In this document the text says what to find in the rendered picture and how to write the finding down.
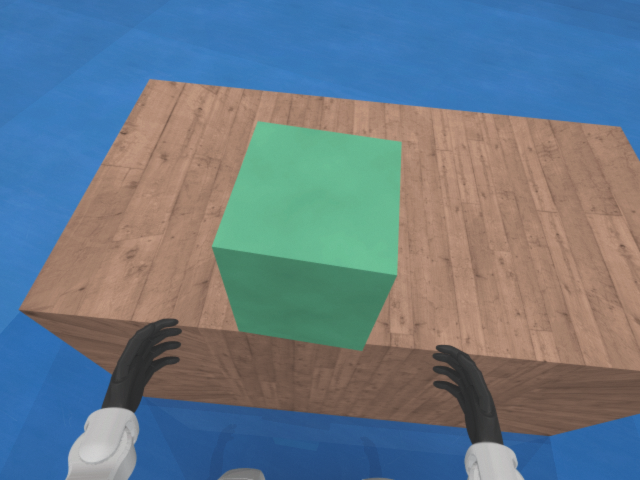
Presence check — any robot right forearm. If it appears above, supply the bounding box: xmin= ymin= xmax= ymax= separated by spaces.
xmin=464 ymin=442 xmax=524 ymax=480

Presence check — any carton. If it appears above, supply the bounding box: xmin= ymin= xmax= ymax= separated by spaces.
xmin=212 ymin=121 xmax=402 ymax=351

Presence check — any left robot hand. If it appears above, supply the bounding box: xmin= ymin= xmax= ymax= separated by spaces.
xmin=101 ymin=319 xmax=182 ymax=413

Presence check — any pedestal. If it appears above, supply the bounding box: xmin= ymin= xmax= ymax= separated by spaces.
xmin=19 ymin=79 xmax=640 ymax=436

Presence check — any right robot hand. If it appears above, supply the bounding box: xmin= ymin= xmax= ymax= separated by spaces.
xmin=433 ymin=345 xmax=504 ymax=445

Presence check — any robot left forearm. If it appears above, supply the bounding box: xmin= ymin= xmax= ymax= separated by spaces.
xmin=65 ymin=407 xmax=139 ymax=480

